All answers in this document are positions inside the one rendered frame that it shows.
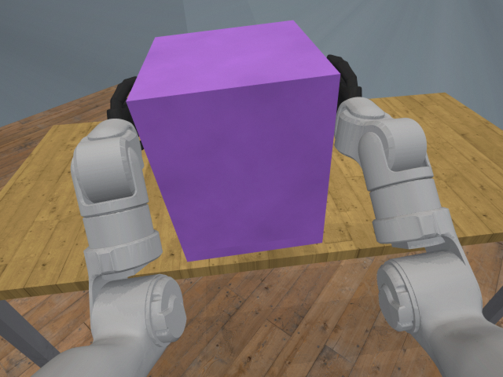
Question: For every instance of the right robot forearm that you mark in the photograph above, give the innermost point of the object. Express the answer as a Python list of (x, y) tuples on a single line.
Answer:
[(393, 156)]

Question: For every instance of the robot left upper arm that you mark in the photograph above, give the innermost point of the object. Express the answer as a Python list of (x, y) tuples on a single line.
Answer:
[(133, 322)]

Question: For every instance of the left robot hand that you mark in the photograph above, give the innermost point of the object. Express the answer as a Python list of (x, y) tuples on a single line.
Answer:
[(118, 106)]

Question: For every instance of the table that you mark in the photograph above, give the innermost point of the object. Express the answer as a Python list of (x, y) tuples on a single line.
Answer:
[(42, 235)]

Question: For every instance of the carton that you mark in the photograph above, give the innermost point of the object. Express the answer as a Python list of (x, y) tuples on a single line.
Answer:
[(238, 127)]

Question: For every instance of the robot right upper arm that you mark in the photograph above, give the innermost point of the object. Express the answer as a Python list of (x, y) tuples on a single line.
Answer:
[(433, 297)]

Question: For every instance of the left robot forearm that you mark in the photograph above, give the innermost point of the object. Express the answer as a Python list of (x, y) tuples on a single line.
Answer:
[(109, 184)]

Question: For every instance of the right robot hand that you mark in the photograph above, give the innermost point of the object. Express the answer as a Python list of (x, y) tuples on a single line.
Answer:
[(348, 80)]

